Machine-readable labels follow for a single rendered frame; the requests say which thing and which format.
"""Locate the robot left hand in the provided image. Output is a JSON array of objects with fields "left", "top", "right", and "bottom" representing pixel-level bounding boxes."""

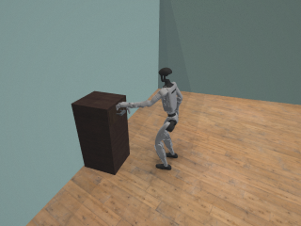
[{"left": 116, "top": 102, "right": 131, "bottom": 114}]

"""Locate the robot right forearm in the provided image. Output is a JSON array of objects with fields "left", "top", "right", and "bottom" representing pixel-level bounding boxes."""
[{"left": 175, "top": 100, "right": 182, "bottom": 112}]

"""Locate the left robot upper arm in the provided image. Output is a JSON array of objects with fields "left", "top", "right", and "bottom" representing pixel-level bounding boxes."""
[{"left": 147, "top": 89, "right": 168, "bottom": 107}]

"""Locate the handle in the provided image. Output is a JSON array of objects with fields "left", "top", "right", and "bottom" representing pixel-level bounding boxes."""
[{"left": 116, "top": 109, "right": 126, "bottom": 116}]

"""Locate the right robot upper arm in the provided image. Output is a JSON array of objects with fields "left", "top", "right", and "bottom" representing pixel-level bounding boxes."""
[{"left": 171, "top": 82, "right": 183, "bottom": 102}]

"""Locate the robot left forearm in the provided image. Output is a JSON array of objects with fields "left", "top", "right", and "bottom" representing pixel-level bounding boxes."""
[{"left": 127, "top": 100, "right": 151, "bottom": 108}]

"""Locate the robot left thigh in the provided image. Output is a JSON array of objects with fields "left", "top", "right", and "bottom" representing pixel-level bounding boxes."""
[{"left": 155, "top": 121, "right": 175, "bottom": 148}]

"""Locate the cabinet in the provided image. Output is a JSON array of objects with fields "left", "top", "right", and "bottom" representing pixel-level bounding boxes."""
[{"left": 71, "top": 90, "right": 130, "bottom": 175}]

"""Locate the drawer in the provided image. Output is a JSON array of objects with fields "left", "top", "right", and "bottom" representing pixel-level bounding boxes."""
[{"left": 108, "top": 99, "right": 126, "bottom": 127}]

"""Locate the humanoid robot torso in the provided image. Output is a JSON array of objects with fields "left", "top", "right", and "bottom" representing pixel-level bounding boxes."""
[{"left": 161, "top": 85, "right": 179, "bottom": 126}]

